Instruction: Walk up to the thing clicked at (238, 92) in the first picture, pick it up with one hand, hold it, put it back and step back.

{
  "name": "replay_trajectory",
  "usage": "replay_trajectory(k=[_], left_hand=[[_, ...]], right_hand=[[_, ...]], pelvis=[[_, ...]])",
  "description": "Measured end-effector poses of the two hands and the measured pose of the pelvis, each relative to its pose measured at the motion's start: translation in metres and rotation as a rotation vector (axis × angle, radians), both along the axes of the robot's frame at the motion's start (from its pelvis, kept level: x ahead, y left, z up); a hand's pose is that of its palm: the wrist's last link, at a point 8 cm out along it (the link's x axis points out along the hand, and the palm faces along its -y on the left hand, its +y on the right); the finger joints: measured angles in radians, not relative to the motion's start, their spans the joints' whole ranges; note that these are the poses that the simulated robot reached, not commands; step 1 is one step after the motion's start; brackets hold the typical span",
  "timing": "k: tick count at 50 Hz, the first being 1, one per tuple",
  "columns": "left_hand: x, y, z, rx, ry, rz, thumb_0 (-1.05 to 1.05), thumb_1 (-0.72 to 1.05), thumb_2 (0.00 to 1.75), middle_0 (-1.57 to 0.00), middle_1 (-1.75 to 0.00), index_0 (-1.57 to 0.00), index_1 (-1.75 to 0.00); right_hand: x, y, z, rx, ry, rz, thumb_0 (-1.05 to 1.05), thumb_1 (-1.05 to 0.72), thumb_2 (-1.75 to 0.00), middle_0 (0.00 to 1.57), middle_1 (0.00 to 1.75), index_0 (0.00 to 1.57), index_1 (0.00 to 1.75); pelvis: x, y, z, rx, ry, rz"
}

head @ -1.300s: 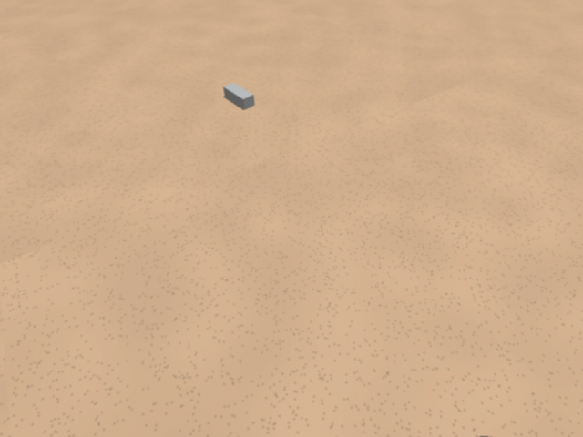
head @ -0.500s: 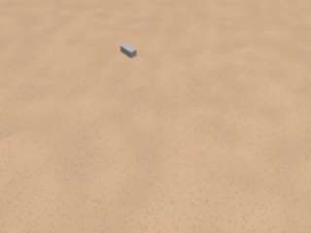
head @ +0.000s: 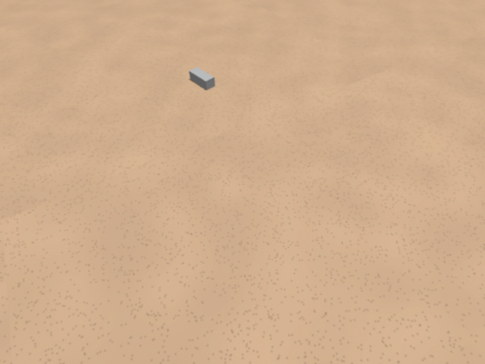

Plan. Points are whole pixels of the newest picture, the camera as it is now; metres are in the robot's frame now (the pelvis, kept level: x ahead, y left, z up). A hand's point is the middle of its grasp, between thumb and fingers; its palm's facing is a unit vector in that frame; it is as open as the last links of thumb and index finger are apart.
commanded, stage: stand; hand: left
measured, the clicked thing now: (202, 78) +2.15 +0.34 -0.75
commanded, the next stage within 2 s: walk up in 1.12 s
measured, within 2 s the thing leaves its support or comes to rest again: neither
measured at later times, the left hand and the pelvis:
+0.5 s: hand out of the picture +0.08 +0.25 -0.16, palm faces -0.03 -0.94 -0.34, open 7.4 cm; pelvis +0.00 +0.00 +0.00, yaw +0 degrees
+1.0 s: hand out of the picture +0.07 +0.25 -0.16, palm faces -0.03 -0.94 -0.34, open 7.4 cm; pelvis +0.00 +0.00 +0.00, yaw +0 degrees
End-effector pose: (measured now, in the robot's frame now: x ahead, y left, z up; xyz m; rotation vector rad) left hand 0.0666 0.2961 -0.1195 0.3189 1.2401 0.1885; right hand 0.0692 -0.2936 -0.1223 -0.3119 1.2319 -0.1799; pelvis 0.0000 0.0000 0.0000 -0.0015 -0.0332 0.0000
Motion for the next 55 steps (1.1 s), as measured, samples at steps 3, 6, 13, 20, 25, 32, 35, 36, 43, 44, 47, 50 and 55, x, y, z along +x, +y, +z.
replay_trajectory(k=[3,6,13,20,25,32,35,36,43,44,47,50,55], left_hand=[[0.0003,-0.0002,0.0003,0.0,0.0,0.002,0.01,0.91,0.9,-0.2,-0.3,-0.2,-0.3],[0.0007,-0.0005,0.0005,0.001,-0.002,0.001,0.01,0.91,0.9,-0.2,-0.3,-0.2,-0.3],[0.0019,-0.0014,-0.0002,0.0,-0.004,0.001,0.01,0.91,0.9,-0.21,-0.3,-0.2,-0.3],[0.003,-0.0021,-0.0003,-0.002,-0.006,0.001,0.01,0.91,0.9,-0.21,-0.3,-0.21,-0.3],[0.0032,-0.002,0.0002,-0.001,-0.008,0.001,0.01,0.91,0.9,-0.21,-0.3,-0.21,-0.3],[0.0026,-0.0015,0.0003,0.0,-0.01,0.0,0.01,0.91,0.9,-0.21,-0.3,-0.21,-0.3],[0.0021,-0.0012,0.0004,0.001,-0.01,-0.001,0.01,0.91,0.9,-0.21,-0.3,-0.21,-0.3],[0.0018,-0.001,0.0004,0.001,-0.01,0.0,0.01,0.91,0.9,-0.21,-0.3,-0.21,-0.3],[-0.0004,0.0002,0.0,0.001,-0.009,0.003,0.01,0.91,0.9,-0.21,-0.3,-0.21,-0.3],[-0.0008,0.0003,-0.0001,0.0,-0.008,0.003,0.01,0.91,0.9,-0.21,-0.3,-0.21,-0.3],[-0.002,0.0007,-0.0002,0.0,-0.007,0.005,0.01,0.91,0.9,-0.21,-0.3,-0.21,-0.3],[-0.0032,0.0009,-0.0002,-0.001,-0.007,0.004,0.01,0.91,0.9,-0.21,-0.3,-0.2,-0.3],[-0.0052,0.0014,-0.0002,-0.001,-0.004,0.005,0.01,0.91,0.9,-0.21,-0.3,-0.2,-0.3]], right_hand=[[0.0009,-0.0005,0.0001,0.0,-0.002,0.0,0.0,-0.9,-0.9,0.2,0.3,0.2,0.3],[0.0021,-0.0011,0.0004,-0.001,-0.004,-0.001,0.0,-0.9,-0.9,0.2,0.3,0.2,0.3],[0.0037,-0.0025,0.0015,-0.004,-0.006,0.001,0.0,-0.9,-0.9,0.2,0.3,0.2,0.3],[0.0043,-0.0037,0.0023,-0.007,-0.008,0.0,0.0,-0.9,-0.9,0.2,0.3,0.2,0.3],[0.0041,-0.0035,0.0022,-0.006,-0.008,0.001,0.0,-0.9,-0.9,0.2,0.3,0.2,0.3],[0.0032,-0.0031,0.0022,-0.005,-0.007,0.0,0.0,-0.9,-0.9,0.2,0.3,0.2,0.3],[0.0028,-0.0029,0.0023,-0.005,-0.008,0.0,0.0,-0.9,-0.9,0.2,0.3,0.2,0.3],[0.0025,-0.0028,0.0024,-0.005,-0.009,0.0,0.0,-0.9,-0.9,0.2,0.3,0.2,0.3],[0.0003,-0.0021,0.0028,-0.006,-0.006,0.0,0.0,-0.9,-0.9,0.2,0.3,0.2,0.3],[-0.0001,-0.0021,0.0029,-0.006,-0.005,0.0,0.0,-0.9,-0.9,0.2,0.3,0.2,0.3],[-0.0008,-0.002,0.003,-0.007,-0.006,-0.001,0.0,-0.9,-0.9,0.2,0.3,0.2,0.3],[-0.0012,-0.0019,0.0033,-0.008,-0.008,-0.002,0.0,-0.9,-0.9,0.2,0.3,0.2,0.3],[-0.0022,-0.0017,0.0033,-0.008,-0.008,-0.001,0.0,-0.9,-0.9,0.2,0.3,0.2,0.3]], pelvis=[[0.0008,-0.0002,0.0001,0.0,-0.001,0.0],[0.0014,-0.0005,0.0001,0.0,-0.001,0.001],[0.0018,-0.0015,0.0001,0.0,0.0,0.002],[0.0026,-0.0017,0.0002,-0.001,-0.001,0.002],[0.0024,-0.0017,0.0003,-0.001,-0.002,0.002],[0.0022,-0.0018,0.0004,-0.002,-0.003,0.003],[0.0019,-0.0016,0.0004,-0.002,-0.004,0.003],[0.0017,-0.0015,0.0004,-0.002,-0.005,0.004],[0.0005,-0.0011,0.0005,-0.002,-0.007,0.004],[0.0003,-0.001,0.0005,-0.002,-0.007,0.004],[0.0,-0.0007,0.0005,-0.002,-0.008,0.004],[-0.0005,-0.0004,0.0005,-0.002,-0.009,0.004],[-0.0016,0.0002,0.0006,-0.002,-0.009,0.003]])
